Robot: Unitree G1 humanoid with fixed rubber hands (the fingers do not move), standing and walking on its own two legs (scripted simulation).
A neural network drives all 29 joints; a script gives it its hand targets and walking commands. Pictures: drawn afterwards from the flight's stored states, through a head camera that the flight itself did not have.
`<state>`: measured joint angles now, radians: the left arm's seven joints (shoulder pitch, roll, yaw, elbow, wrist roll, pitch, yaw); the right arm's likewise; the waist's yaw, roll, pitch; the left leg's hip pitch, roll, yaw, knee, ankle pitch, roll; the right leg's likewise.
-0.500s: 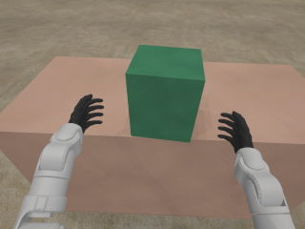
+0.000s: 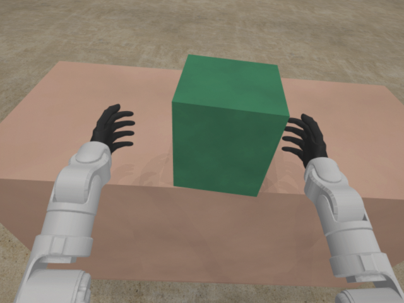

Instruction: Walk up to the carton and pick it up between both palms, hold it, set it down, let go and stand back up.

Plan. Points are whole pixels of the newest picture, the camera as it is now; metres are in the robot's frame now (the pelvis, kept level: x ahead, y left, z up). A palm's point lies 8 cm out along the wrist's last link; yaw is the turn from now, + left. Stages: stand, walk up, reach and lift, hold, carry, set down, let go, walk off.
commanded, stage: reach and lift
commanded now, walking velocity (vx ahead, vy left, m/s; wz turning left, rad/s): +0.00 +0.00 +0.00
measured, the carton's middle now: (223, 127) +0.49 -0.03 +0.10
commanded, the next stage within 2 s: none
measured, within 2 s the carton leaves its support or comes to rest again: neither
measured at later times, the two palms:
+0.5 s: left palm (116, 98) +0.42 +0.19 +0.21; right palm (320, 122) +0.42 -0.20 +0.19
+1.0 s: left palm (131, 75) +0.47 +0.17 +0.23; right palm (312, 102) +0.46 -0.19 +0.21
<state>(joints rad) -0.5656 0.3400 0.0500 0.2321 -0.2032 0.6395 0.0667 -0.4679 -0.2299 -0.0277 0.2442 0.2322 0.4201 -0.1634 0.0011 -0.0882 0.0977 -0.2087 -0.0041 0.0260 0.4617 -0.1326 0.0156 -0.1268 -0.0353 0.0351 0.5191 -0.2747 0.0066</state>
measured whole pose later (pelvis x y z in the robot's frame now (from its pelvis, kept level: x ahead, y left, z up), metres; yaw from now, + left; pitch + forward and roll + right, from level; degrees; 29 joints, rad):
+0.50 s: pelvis +0.03 -0.01 +0.00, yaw +0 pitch -5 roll +1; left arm -0.80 0.34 0.10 0.32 -0.20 0.74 0.03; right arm -0.68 -0.30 -0.03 0.38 0.29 0.47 -0.21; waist 0.00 -0.05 0.07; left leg -0.21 0.00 0.03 0.46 -0.17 0.00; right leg -0.13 -0.03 0.04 0.52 -0.31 0.03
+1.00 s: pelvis +0.03 -0.01 +0.00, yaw +0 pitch -4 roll +1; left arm -1.15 0.34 -0.02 0.92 -0.22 0.47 0.05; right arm -1.02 -0.28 -0.03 0.89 0.29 0.39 -0.21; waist -0.01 -0.05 0.07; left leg -0.21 0.00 0.03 0.46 -0.17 0.00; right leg -0.13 -0.03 0.04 0.50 -0.30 0.03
